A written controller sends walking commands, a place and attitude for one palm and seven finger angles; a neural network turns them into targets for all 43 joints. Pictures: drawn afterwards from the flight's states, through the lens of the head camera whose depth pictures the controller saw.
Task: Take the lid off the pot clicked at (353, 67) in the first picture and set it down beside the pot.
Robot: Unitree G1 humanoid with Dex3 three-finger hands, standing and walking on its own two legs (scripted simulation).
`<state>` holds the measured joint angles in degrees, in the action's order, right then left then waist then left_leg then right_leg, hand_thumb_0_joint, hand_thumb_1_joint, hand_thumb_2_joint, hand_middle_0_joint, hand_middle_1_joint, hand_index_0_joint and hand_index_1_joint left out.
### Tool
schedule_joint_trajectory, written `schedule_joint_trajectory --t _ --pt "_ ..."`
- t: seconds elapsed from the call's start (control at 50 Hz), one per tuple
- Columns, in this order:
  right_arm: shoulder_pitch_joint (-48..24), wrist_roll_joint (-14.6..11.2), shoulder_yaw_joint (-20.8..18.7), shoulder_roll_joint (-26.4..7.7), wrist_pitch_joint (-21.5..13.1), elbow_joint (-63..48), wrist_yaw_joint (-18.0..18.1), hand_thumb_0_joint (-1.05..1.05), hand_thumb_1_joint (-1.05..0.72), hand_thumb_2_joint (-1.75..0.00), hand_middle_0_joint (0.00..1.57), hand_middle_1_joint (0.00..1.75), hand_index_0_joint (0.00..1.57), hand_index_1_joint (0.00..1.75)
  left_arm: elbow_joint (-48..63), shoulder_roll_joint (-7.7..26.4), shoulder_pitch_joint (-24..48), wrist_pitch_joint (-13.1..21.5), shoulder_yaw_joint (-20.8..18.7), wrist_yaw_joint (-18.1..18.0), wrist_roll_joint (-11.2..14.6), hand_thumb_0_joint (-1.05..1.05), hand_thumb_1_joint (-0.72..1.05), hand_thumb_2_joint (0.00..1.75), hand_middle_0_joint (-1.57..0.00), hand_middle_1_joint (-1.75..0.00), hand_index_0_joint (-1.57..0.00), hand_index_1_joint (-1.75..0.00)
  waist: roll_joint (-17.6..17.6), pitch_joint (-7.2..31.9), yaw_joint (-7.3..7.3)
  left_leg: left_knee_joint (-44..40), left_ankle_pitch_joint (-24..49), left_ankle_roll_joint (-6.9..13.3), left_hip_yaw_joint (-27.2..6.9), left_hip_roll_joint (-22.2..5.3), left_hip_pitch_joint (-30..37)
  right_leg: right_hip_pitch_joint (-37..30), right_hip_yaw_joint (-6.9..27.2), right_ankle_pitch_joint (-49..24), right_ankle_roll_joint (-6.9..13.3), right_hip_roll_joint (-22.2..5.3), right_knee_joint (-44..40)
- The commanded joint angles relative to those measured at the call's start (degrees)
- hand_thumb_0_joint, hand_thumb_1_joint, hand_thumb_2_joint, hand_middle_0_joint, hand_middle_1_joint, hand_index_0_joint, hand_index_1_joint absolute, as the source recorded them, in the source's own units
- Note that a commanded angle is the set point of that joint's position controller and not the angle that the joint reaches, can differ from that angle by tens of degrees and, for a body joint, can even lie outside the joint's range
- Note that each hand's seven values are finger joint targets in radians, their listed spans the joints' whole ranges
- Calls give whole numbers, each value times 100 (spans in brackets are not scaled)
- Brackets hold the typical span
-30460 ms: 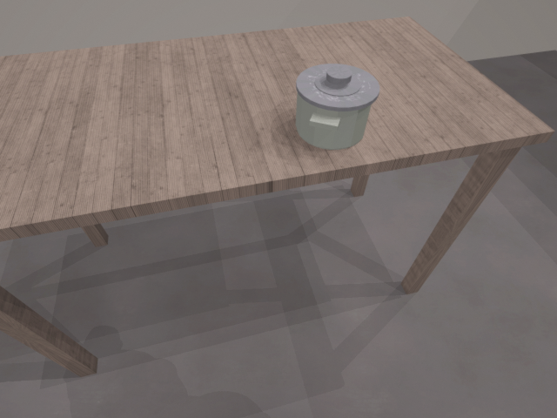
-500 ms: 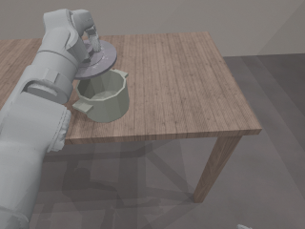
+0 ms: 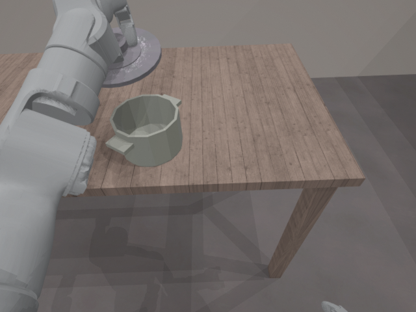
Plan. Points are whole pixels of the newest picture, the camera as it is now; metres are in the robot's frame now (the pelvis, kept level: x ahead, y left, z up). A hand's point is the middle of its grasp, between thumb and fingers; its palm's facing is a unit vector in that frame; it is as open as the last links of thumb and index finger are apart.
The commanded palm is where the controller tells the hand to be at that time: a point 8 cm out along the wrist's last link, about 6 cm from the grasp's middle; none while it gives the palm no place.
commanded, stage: lift the lid straight up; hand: left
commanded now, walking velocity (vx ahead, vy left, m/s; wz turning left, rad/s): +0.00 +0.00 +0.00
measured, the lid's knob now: (113, 44) +0.50 +0.15 +0.28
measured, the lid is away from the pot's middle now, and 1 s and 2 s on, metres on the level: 0.03 0.10 0.22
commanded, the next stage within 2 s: move the lid sideways beside the pot in 0.18 s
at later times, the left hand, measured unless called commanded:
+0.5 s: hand (102, 40) +0.48 +0.16 +0.30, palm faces -0.18 -0.14 -0.97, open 7.3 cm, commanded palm +0.46 +0.17 +0.37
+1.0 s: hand (64, 45) +0.46 +0.21 +0.30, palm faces -0.17 -0.12 -0.98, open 7.3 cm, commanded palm +0.46 +0.22 +0.37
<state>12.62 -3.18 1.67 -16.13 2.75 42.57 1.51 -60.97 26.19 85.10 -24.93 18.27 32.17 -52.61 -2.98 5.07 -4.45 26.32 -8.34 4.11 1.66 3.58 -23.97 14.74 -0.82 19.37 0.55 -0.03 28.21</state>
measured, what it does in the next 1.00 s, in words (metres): stands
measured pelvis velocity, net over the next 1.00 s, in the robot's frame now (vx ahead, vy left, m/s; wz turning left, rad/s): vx -0.01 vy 0.00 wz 0.01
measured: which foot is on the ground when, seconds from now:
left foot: down 0.00-1.00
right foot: down 0.00-1.00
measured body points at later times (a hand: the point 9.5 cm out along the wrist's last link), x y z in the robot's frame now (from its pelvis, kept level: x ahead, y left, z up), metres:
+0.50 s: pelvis +0.00 +0.00 +0.00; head +0.01 -0.02 +0.45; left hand +0.48 +0.16 +0.35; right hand +0.09 -0.27 -0.12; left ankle +0.05 +0.08 -0.74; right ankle -0.06 -0.12 -0.74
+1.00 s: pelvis -0.01 +0.00 +0.00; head +0.02 -0.01 +0.45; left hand +0.47 +0.22 +0.35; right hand +0.11 -0.26 -0.12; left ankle +0.05 +0.08 -0.74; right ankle -0.06 -0.12 -0.74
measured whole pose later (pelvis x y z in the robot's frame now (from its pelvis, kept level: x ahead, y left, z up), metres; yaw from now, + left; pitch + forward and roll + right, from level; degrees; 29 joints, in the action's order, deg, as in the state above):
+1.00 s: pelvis -0.01 +0.00 +0.00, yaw +0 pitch +6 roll -1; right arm 10.7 -4.1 1.9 -16.2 5.8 40.5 1.8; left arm -57.9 35.1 82.0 -19.1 15.2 34.1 -55.4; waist -2.9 4.3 -4.4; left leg 28.1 -8.5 4.3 1.1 3.4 -25.8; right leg 15.9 -1.4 19.2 0.4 0.2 28.9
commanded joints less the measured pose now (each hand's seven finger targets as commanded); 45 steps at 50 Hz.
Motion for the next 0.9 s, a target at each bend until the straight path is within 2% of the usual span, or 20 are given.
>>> schedule_joint_trajectory --t 0.0,0.02,0.08,0.22,0.24,0.28,0.36,0.44,0.46,0.54,0.56,0.6,0.62,0.64,0.72,0.74,0.76,0.84,0.86,0.88 --pt "-208 -10 -231 -769 -205 -578 34 0 -90 -90 20 30 20 30 879 1179 3826 8 -280 -351 -346 0 57 105 -79 -116 -91 -111 351 2285 -94 141 1526 75 -451 -84 2581 765 26 -1850 236 227 -398" --pt "-135 -10 -248 -804 -179 -547 30 0 -90 -90 20 30 20 30 750 1083 3567 -19 -271 -337 -229 0 57 105 -79 -116 -91 -111 430 2073 -110 141 1455 77 -425 -79 2414 730 11 -1913 253 191 -440" --pt "-216 0 -199 -840 -92 -568 61 0 -90 -90 20 30 20 30 510 1500 3593 -92 -468 -374 -397 0 57 105 -79 -116 -91 -111 881 2022 -69 16 920 111 -359 -28 2002 481 49 -1821 214 163 -455" --pt "-278 -27 -233 -759 -262 -670 29 0 -90 -90 20 30 20 30 1300 758 4089 80 -18 -380 -166 0 57 105 -79 -116 -91 -111 22 2439 -119 173 1764 62 -509 -140 2863 868 21 -1821 256 206 -432" --pt "-285 -14 -232 -751 -279 -665 16 0 -90 -90 20 30 20 30 1457 974 4252 83 -109 -388 -263 0 57 105 -79 -116 -91 -111 72 2628 -98 133 1604 66 -519 -124 2913 784 50 -1719 227 229 -417" --pt "-217 -10 -237 -797 -203 -648 43 0 -90 -90 20 30 20 30 1270 1287 3765 196 -240 -352 -471 0 57 105 -79 -116 -91 -111 510 2331 -108 119 1270 66 -476 -104 2530 766 34 -1633 228 231 -445" --pt "-276 10 -222 -832 -51 -672 84 0 -90 -90 20 30 20 30 943 1936 3563 284 -655 -355 -584 0 57 105 -79 -116 -91 -111 699 2253 -14 115 1021 100 -318 -21 2032 380 95 -1860 235 170 -389" --pt "-295 -12 -220 -845 52 -754 64 0 -90 -90 20 30 20 30 1040 2033 3627 316 -629 -318 -570 0 57 105 -79 -116 -91 -111 563 2268 -6 133 1175 90 -268 -21 2020 304 95 -2045 224 167 -372" --pt "-308 -32 -223 -838 66 -767 64 0 -90 -90 20 30 20 30 1041 1859 3631 322 -494 -311 -575 0 57 105 -79 -116 -91 -111 432 2195 -38 158 1286 86 -290 -39 2085 444 79 -2044 241 181 -363" --pt "-275 -40 -266 -810 35 -853 29 0 -90 -90 20 30 20 30 1548 1855 3705 449 -468 -271 -555 0 57 105 -79 -116 -91 -111 147 2603 -31 288 1853 84 -349 -95 2560 507 88 -2094 221 209 -337" --pt "-226 -45 -281 -814 64 -815 49 0 -90 -90 20 30 20 30 1210 1776 3398 417 -426 -245 -575 0 57 105 -79 -116 -91 -111 275 2346 -62 296 1741 102 -354 -88 2448 620 63 -2014 229 226 -364" --pt "-219 -69 -275 -861 109 -815 50 0 -90 -90 20 30 20 30 1295 2036 3394 432 -555 -200 -555 0 57 105 -79 -116 -91 -111 389 2271 -59 250 1505 109 -316 -62 2282 494 71 -2048 223 211 -390" --pt "-220 -55 -283 -872 89 -857 59 0 -90 -90 20 30 20 30 1457 1932 3250 482 -512 -182 -437 0 57 105 -79 -116 -91 -111 272 2381 -56 340 1852 117 -289 -65 2387 429 65 -2334 238 185 -356" --pt "-285 -75 -274 -857 95 -871 41 0 -90 -90 20 30 20 30 1753 2232 3646 513 -670 -194 -512 0 57 105 -79 -116 -91 -111 267 2660 -35 302 1759 108 -315 -69 2469 325 110 -2229 195 188 -338" --pt "-273 -123 -302 -821 24 -853 39 0 -90 -90 20 30 20 30 1900 1462 3457 567 -150 -149 -298 0 57 105 -79 -116 -91 -111 -289 2334 -120 384 2233 57 -470 -152 2950 971 -19 -1865 263 246 -403" --pt "-296 -125 -302 -823 15 -860 17 0 -90 -90 20 30 20 30 2229 1747 3773 590 -285 -178 -367 0 57 105 -79 -116 -91 -111 -269 2602 -98 332 2090 35 -526 -164 3050 919 5 -1714 231 267 -389" --pt "-303 -114 -309 -821 1 -837 32 0 -90 -90 20 30 20 30 2013 1715 3595 581 -300 -178 -404 0 57 105 -79 -116 -91 -111 -328 2470 -98 377 2121 53 -536 -157 3054 1030 6 -1699 267 275 -369" --pt "-274 -106 -282 -872 95 -798 39 0 -90 -90 20 30 20 30 1861 2278 3494 587 -686 -162 -472 0 57 105 -79 -116 -91 -111 38 2553 -48 303 1808 30 -491 -110 2732 734 -2 -1761 247 246 -357" --pt "-271 -111 -278 -859 115 -778 54 0 -90 -90 20 30 20 30 1502 2101 3395 564 -544 -154 -503 0 57 105 -79 -116 -91 -111 100 2316 -79 311 1692 51 -485 -97 2614 860 -28 -1705 268 254 -352" --pt "-248 -115 -274 -875 153 -772 54 0 -90 -90 20 30 20 30 1370 2257 3318 542 -662 -158 -512 0 57 105 -79 -116 -91 -111 307 2241 -62 242 1346 48 -490 -90 2444 808 -41 -1557 250 249 -387"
